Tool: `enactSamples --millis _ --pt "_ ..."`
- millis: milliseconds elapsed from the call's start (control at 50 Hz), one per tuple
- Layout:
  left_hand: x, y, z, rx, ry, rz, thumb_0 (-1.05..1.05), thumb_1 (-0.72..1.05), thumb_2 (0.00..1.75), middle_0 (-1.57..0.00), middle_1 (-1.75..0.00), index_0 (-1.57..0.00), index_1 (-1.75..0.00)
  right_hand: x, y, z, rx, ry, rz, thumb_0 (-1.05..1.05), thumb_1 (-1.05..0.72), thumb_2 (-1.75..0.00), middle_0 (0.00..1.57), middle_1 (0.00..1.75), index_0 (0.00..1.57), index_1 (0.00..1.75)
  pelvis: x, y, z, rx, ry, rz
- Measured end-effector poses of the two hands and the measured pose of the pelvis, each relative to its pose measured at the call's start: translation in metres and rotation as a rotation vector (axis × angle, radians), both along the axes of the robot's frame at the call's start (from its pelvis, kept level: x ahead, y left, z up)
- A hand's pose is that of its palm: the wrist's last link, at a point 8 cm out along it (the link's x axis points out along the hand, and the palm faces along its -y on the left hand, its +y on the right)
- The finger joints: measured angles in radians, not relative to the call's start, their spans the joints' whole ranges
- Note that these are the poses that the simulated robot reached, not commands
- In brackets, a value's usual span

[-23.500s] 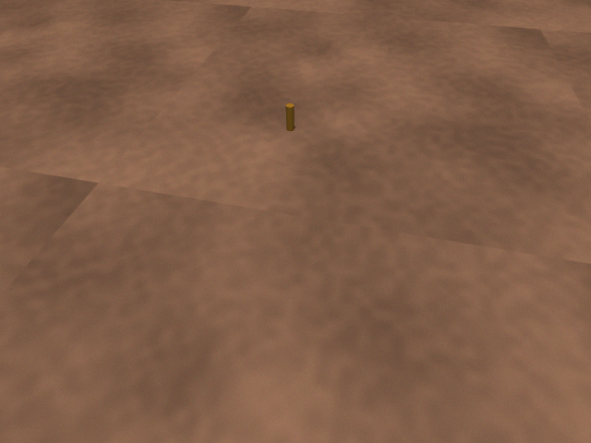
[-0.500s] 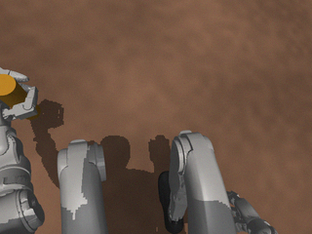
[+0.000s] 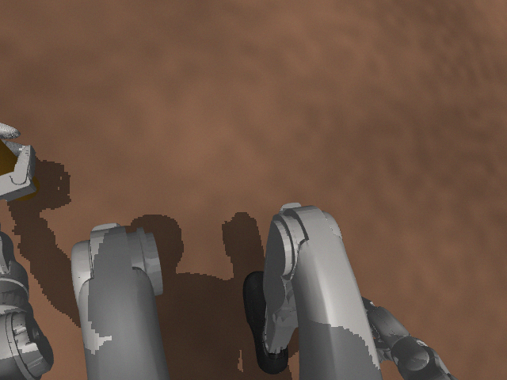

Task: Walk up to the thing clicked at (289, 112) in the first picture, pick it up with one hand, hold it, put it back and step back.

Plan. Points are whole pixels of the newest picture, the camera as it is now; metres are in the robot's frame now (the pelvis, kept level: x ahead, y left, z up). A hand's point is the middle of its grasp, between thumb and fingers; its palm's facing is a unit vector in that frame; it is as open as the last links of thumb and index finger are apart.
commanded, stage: lower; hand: left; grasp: from the side
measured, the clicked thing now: (2, 169) +0.42 +0.31 -0.11
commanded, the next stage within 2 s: loosen in 1.26 s
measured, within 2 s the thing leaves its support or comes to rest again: rests again in 1.36 s
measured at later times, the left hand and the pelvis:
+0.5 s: hand (25, 168) +0.43 +0.29 -0.16, palm faces +0.36 -0.93 +0.00, open 6.0 cm; pelvis -0.01 +0.01 -0.01, yaw -3 degrees
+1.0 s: hand (34, 171) +0.43 +0.29 -0.18, palm faces +0.38 -0.92 +0.00, open 6.0 cm; pelvis -0.01 +0.02 -0.02, yaw -6 degrees
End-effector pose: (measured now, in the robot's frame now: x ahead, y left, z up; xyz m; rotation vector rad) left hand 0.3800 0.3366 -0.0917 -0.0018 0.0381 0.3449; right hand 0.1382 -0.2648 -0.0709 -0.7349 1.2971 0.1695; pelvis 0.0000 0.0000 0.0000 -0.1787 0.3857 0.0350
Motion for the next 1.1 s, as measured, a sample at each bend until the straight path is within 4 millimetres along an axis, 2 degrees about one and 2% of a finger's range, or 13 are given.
enactSamples --millis 160,320,440,640,860,1100 --pt "0.001 -0.005 -0.03 -0.022 0.021 0.014 0.04 0.11 1.11 -1.0 -1.08 -0.95 -1.12 -0.006 0.0 0.005 -0.044 0.016 0.055 0.0 -0.91 -0.9 0.2 0.3 0.2 0.3 -0.004 0.001 -0.008 -0.016 -0.049 -0.017" --pt "0.009 0.0 -0.048 -0.017 0.001 0.023 0.03 0.11 1.11 -1.0 -1.08 -0.96 -1.11 -0.01 0.002 0.014 -0.103 0.046 0.112 0.0 -0.91 -0.9 0.2 0.3 0.2 0.3 -0.005 0.006 -0.012 -0.043 -0.085 -0.029" --pt "0.011 0.003 -0.057 -0.011 0.008 0.022 0.03 0.11 1.11 -1.0 -1.08 -0.96 -1.11 -0.01 0.005 0.019 -0.127 0.067 0.15 0.0 -0.92 -0.9 0.2 0.3 0.2 0.3 -0.006 0.009 -0.013 -0.064 -0.098 -0.033" --pt "0.01 -0.004 -0.074 -0.029 0.012 0.04 0.03 0.11 1.11 -1.0 -1.08 -0.96 -1.11 -0.005 0.014 0.026 -0.152 0.068 0.213 0.0 -0.91 -0.9 0.2 0.3 0.2 0.3 -0.009 0.013 -0.014 -0.088 -0.132 -0.042" --pt "0.014 0.0 -0.08 -0.005 0.002 0.051 0.03 0.11 1.11 -1.0 -1.08 -0.96 -1.12 -0.008 0.02 0.03 -0.175 0.078 0.252 0.0 -0.9 -0.9 0.2 0.3 0.2 0.3 -0.012 0.017 -0.017 -0.11 -0.158 -0.055" --pt "0.012 -0.006 -0.093 -0.023 0.01 0.06 0.03 0.11 1.11 -1.0 -1.09 -0.95 -1.12 -0.014 0.026 0.036 -0.195 0.099 0.272 0.0 -0.89 -0.9 0.2 0.3 0.2 0.3 -0.013 0.019 -0.017 -0.13 -0.178 -0.067"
